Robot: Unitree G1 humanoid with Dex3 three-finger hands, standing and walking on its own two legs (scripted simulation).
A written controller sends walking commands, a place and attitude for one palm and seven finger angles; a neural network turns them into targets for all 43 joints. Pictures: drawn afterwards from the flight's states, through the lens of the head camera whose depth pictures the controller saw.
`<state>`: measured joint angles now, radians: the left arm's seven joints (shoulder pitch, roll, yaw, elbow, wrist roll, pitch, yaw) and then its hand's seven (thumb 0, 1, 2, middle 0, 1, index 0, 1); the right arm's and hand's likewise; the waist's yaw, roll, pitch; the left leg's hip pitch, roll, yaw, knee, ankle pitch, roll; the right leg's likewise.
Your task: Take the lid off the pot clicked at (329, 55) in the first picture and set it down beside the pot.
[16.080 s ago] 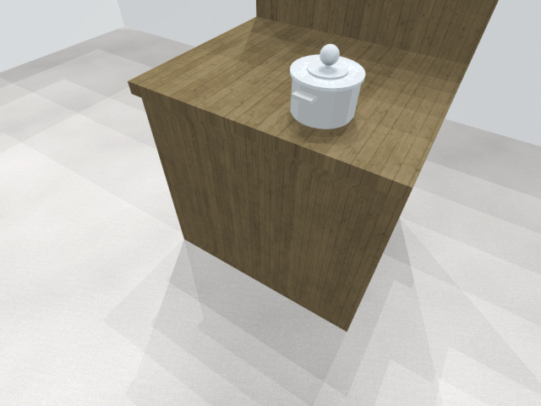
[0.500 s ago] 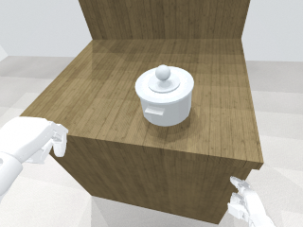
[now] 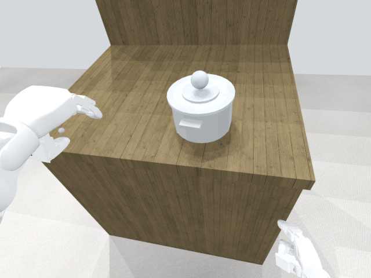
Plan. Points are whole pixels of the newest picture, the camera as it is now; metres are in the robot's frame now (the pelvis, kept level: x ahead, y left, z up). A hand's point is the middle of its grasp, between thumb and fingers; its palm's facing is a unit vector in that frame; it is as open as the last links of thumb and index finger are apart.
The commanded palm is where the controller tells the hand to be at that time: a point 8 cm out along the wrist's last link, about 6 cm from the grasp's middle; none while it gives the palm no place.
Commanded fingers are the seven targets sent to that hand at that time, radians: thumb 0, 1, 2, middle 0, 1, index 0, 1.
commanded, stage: reach forward and open the fingers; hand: left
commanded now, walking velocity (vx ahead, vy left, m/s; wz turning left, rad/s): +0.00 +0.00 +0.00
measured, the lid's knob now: (199, 79) +0.53 +0.03 +0.17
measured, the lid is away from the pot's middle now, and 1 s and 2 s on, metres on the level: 0.00 0.00 0.00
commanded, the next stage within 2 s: move the open hand above the knob in 0.36 s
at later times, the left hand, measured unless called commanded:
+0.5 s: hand (71, 103) +0.33 +0.23 +0.25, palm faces -0.02 +0.09 -1.00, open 9.9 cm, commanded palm +0.29 +0.23 +0.32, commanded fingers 0.00 -0.38 1.68 -0.88 -0.08 -0.88 -0.08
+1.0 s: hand (118, 83) +0.39 +0.17 +0.25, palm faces -0.02 +0.05 -1.00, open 9.9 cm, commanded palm +0.35 +0.16 +0.32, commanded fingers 0.00 -0.38 1.68 -0.88 -0.08 -0.88 -0.08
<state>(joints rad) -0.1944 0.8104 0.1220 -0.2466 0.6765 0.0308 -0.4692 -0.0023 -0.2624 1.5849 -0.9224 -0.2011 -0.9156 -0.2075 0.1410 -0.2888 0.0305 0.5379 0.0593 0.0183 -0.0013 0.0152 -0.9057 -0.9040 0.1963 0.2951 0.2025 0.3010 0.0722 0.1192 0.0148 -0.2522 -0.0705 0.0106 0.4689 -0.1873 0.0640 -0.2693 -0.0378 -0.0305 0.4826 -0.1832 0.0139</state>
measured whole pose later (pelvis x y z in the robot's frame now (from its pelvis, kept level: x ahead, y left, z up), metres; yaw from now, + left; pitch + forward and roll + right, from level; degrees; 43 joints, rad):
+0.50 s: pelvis +0.00 -0.01 +0.00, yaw +0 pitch -1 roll +0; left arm -0.41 0.81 0.08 -0.11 0.71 0.08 -0.55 0.00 -0.37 1.67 -0.89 -0.08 -0.89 -0.09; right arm 0.15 -0.31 0.03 0.53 0.07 0.02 0.00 0.02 -0.91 -0.90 0.20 0.30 0.20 0.30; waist 0.06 0.13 0.00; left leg -0.27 -0.06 0.01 0.48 -0.19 0.05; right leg -0.30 -0.03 -0.03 0.50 -0.19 0.00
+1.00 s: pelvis +0.02 -0.02 +0.00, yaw +0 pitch +0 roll +1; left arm -0.66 0.68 -0.12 0.02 0.77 0.19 -0.53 0.00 -0.37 1.68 -0.90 -0.08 -0.89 -0.09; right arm 0.11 -0.29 0.05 0.54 0.08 0.07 0.02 0.01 -0.91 -0.90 0.20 0.29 0.20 0.30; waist 0.04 0.13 -0.01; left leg -0.27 -0.07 0.01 0.47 -0.21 0.05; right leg -0.30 -0.03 -0.03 0.52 -0.22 -0.01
